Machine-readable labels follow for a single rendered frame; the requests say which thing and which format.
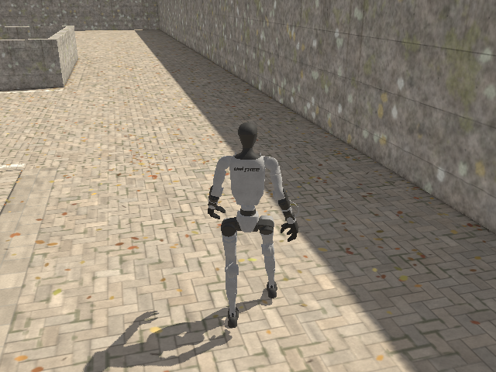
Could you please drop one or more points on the right robot hand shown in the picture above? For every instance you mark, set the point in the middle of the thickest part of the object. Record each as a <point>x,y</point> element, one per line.
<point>293,231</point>

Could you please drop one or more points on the left robot thigh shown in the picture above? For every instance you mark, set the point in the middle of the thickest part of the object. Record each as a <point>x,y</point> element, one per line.
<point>229,238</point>

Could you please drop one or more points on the robot right forearm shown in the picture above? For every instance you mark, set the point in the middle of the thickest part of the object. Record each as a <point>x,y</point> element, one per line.
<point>286,209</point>

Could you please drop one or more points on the robot left forearm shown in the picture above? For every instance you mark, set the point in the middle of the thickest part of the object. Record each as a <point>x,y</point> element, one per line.
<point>212,200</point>

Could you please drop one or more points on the robot right foot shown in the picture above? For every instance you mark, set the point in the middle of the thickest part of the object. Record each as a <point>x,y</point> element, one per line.
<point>272,291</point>

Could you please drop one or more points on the left robot hand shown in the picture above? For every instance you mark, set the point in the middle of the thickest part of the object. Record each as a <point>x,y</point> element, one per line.
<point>218,208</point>

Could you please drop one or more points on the robot right upper arm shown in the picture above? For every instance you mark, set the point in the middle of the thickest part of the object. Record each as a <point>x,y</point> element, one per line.
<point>275,176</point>

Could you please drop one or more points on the robot left upper arm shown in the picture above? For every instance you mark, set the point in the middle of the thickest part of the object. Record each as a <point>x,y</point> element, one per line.
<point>219,175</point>

